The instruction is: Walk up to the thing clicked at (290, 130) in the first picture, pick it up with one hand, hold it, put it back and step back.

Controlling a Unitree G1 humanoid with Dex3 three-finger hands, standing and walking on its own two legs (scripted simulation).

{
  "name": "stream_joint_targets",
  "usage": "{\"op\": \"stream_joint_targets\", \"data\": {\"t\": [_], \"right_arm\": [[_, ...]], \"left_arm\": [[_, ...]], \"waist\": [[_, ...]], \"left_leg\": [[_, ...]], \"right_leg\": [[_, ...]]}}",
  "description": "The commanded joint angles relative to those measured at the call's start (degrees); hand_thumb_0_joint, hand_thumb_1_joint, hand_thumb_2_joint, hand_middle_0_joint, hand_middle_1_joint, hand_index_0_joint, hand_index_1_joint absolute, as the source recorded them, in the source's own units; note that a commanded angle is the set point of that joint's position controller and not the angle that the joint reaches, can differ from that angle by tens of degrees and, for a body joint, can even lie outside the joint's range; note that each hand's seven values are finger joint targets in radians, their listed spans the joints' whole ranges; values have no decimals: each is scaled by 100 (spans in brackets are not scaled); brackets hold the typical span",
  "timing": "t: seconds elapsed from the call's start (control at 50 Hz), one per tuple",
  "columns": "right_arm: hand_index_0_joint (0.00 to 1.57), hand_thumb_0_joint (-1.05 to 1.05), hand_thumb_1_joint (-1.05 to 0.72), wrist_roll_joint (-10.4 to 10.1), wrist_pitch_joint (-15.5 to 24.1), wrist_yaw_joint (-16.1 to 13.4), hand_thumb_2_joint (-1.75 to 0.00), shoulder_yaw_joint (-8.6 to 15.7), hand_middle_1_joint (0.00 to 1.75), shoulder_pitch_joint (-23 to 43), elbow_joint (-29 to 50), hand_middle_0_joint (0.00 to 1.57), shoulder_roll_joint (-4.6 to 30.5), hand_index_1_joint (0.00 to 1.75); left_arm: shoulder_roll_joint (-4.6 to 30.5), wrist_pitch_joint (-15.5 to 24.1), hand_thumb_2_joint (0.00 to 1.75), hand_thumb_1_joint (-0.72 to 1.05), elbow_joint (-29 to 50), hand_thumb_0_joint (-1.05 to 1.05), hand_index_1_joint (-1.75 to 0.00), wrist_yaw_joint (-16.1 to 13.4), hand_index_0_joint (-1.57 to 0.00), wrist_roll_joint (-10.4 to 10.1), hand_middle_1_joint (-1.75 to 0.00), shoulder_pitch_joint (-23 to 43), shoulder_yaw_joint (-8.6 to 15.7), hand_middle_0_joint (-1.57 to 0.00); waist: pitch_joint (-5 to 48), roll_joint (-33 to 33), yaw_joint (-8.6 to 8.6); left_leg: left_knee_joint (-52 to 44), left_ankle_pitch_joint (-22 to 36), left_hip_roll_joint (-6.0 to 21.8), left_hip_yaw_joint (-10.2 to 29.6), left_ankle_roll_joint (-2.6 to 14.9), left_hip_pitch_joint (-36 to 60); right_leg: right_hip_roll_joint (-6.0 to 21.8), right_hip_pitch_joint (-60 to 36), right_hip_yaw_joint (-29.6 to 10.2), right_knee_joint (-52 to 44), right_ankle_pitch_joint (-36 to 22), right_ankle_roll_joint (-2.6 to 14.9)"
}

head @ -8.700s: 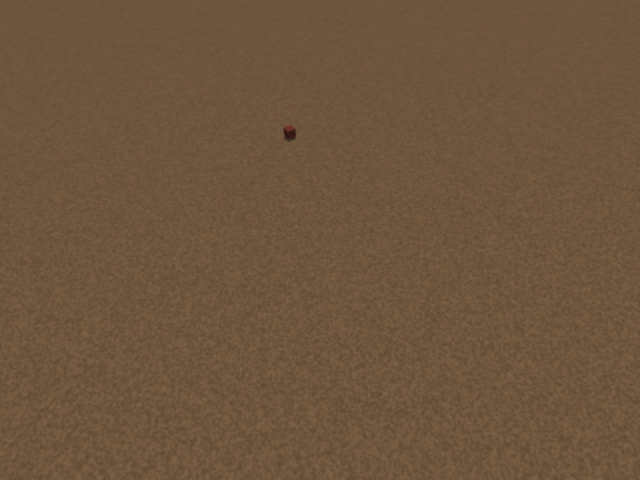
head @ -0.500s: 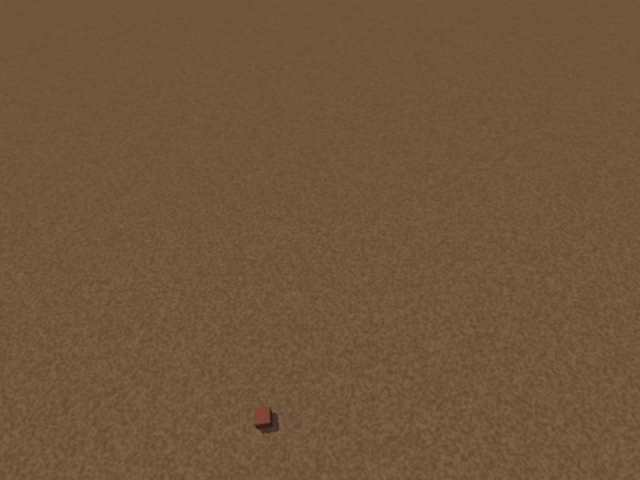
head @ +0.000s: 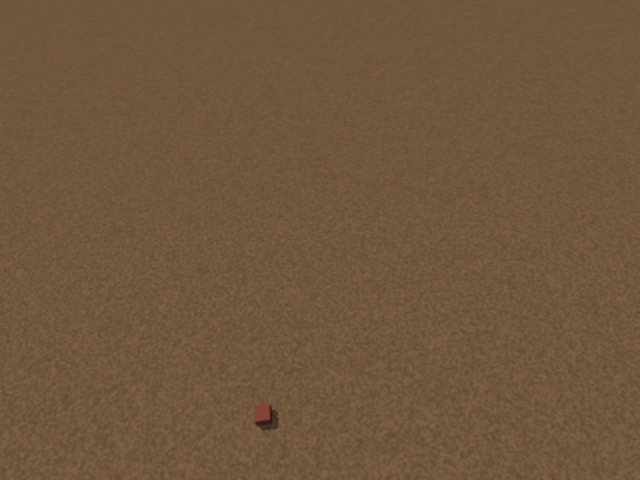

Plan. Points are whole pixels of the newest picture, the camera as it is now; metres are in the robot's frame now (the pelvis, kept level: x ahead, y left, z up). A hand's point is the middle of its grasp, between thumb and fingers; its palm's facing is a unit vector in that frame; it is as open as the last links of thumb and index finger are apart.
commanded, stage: walk up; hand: left
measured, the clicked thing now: (263, 414) +0.40 +0.22 -0.76
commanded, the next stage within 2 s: none
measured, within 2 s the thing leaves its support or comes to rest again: neither
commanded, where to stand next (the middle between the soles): +0.03 -0.02 m, yaw +2 degrees
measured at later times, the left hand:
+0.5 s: hand out of the picture +0.04 +0.31 -0.18, palm faces -0.07 -0.94 -0.34, open 7.4 cm
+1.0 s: hand out of the picture -0.08 +0.28 -0.15, palm faces -0.01 -0.91 -0.41, open 7.4 cm
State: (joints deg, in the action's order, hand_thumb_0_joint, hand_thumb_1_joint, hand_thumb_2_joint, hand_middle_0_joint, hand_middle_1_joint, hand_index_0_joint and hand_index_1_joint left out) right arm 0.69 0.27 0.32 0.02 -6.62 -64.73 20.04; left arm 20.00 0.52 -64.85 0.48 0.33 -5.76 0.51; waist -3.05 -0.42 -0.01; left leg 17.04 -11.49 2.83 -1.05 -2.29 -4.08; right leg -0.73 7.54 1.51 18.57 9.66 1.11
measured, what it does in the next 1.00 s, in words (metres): walks backwards: right foot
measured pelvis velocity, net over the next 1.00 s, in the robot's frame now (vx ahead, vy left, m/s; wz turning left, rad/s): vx -0.22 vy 0.02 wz -0.01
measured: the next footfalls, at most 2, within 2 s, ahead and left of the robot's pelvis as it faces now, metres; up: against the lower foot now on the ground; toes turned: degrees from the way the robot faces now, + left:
right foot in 0.70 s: -0.13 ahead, -0.09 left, +0.00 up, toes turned -2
left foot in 1.06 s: -0.23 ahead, +0.15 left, +0.00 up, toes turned -1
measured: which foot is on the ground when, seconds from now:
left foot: down 0.00-0.72, up 0.74-1.00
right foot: down 0.00-0.30, up 0.32-0.68, down 0.70-1.00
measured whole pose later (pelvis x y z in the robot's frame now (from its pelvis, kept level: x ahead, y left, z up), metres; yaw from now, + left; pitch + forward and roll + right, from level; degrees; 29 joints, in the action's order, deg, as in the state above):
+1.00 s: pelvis -0.22 +0.02 -0.02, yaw -1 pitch -2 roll +1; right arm 0.6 -2.3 -2.1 2.7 -9.6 -49.0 23.2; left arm 20.1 -3.2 -42.3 -0.6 2.4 -6.0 4.1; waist -10.4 -0.5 0.8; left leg 51.9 -30.7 -2.9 3.9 -0.9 -18.5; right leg 0.6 20.4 1.1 36.4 14.4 1.7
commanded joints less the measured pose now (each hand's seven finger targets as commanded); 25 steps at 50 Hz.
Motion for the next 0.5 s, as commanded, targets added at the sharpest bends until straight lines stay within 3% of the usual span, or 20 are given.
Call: {"op": "stream_joint_targets", "data": {"t": [0.0,0.04,0.06,0.1,0.12,0.14,0.2,0.22,0.24,0.26,0.28,0.3,0.32,0.34,0.36,0.38,0.44,0.48], "right_arm": [[20,0,-90,-109,-29,-112,-90,334,30,134,440,20,1276,30],[20,0,-90,-132,-99,-117,-90,364,30,-20,593,20,1210,30],[20,0,-90,-127,-148,-110,-90,400,30,-10,654,20,1214,30],[20,0,-90,-58,-258,-103,-90,457,30,-154,765,20,1137,30],[20,0,-90,-32,-311,-96,-90,476,30,-275,812,20,1126,30],[20,0,-90,-67,-320,-84,-90,489,30,-374,889,20,1134,30],[20,0,-90,-34,-238,-106,-90,570,30,-601,941,20,1218,30],[20,0,-90,15,-198,-110,-90,563,30,-756,937,20,1179,30],[20,0,-90,81,-163,-121,-90,575,30,-846,918,20,1184,30],[20,0,-90,206,-135,-136,-90,680,30,-660,1023,20,1578,30],[20,0,-90,231,-103,-125,-90,757,30,-329,1178,20,1969,30],[20,0,-90,169,-98,-117,-90,849,30,-336,1353,20,2307,30],[20,0,-90,170,-84,-148,-90,834,30,-180,1372,20,2132,30],[20,0,-90,162,-64,-205,-90,772,30,162,1430,20,1884,30],[20,0,-90,176,-54,-242,-90,721,30,377,1509,20,1692,30],[20,0,-90,143,-41,-276,-90,706,30,274,1567,20,1620,30],[20,0,-90,70,-48,-310,-90,701,30,-194,1559,20,1480,30],[20,0,-90,55,-56,-330,-90,712,30,-365,1595,20,1504,30]], "left_arm": [[1567,27,90,90,553,0,-30,-182,-20,-114,-30,23,510,-20],[1611,-36,90,90,788,0,-30,-187,-20,-109,-30,119,581,-20],[1645,-71,90,90,902,0,-30,-184,-20,-75,-30,248,581,-20],[1674,-128,90,90,1152,0,-30,-215,-20,40,-30,464,582,-20],[1677,-143,90,90,1271,0,-30,-217,-20,102,-30,554,594,-20],[1622,-154,90,90,1388,0,-30,-222,-20,119,-30,643,589,-20],[1485,-211,90,90,1566,0,-30,-243,-20,144,-30,702,533,-20],[1497,-253,90,90,1637,0,-30,-231,-20,109,-30,694,528,-20],[1447,-314,90,90,1683,0,-30,-207,-20,54,-30,661,512,-20],[1144,-359,90,90,1780,0,-30,-195,-20,-9,-30,499,470,-20],[984,-400,90,90,1783,0,-30,-223,-20,-11,-30,339,470,-20],[1167,-427,90,90,1795,0,-30,-298,-20,79,-30,379,547,-20],[1263,-455,90,90,1709,0,-30,-331,-20,114,-30,511,581,-20],[1275,-460,90,90,1670,0,-30,-328,-20,68,-30,297,566,-20],[1254,-455,90,90,1574,0,-30,-307,-20,5,-30,45,573,-20],[1300,-439,90,90,1589,0,-30,-291,-20,5,-30,-96,589,-20],[1208,-394,90,90,1753,0,-30,-238,-20,72,-30,-51,616,-20],[1183,-385,90,90,1903,0,-30,-231,-20,81,-30,70,617,-20]], "waist": [[409,195,45],[877,406,12],[945,545,1],[710,1042,4],[571,1047,-36],[597,1080,-105],[737,902,-157],[732,806,-215],[673,535,-250],[588,-574,-113],[480,-1191,37],[665,-1301,-244],[542,-844,-187],[488,-582,42],[435,-582,222],[426,-725,248],[616,-695,-11],[573,-733,-172]], "left_leg": [[1051,1966,319,248,356,-268],[1651,1462,72,125,345,-340],[1993,917,-110,95,343,-439],[3175,-1802,-426,156,409,-803],[3602,-2244,-352,411,453,-859],[3579,-2226,-302,530,493,-995],[2499,-1381,-287,301,413,-1026],[1640,-732,-290,135,393,-902],[814,394,-166,183,398,-656],[307,1752,710,1426,621,-582],[194,3049,1534,2392,1103,-379],[245,3227,2066,2911,1690,-755],[260,3016,1948,2638,1683,-883],[490,3103,1601,1988,1543,-478],[706,3152,1294,1551,1393,-254],[880,3257,1199,1386,1354,-40],[1098,3683,1076,1325,1322,666],[1158,3766,1173,1358,1441,898]], "right_leg": [[969,-66,-787,404,-3140,325],[1269,-153,-1008,463,-3274,693],[1462,-54,-1211,445,-3238,877],[2005,500,-1642,297,-2915,1341],[2080,822,-1614,369,-2738,1448],[1988,744,-1502,550,-2762,1423],[1556,502,-1216,1141,-2459,1030],[1369,439,-1117,1449,-2191,798],[1116,618,-992,1793,-1654,576],[380,1084,-677,2647,-540,240],[-505,1868,-599,3553,2304,18],[-642,1684,-1222,4408,3001,-48],[-615,1720,-1528,4971,2829,-18],[-612,2107,-1573,5274,2439,-18],[-593,2312,-1536,5424,2088,-67],[-520,2394,-1398,5405,1903,-109],[-496,2323,-1168,4907,1831,-299],[-431,2353,-1084,4366,1954,-370]]}}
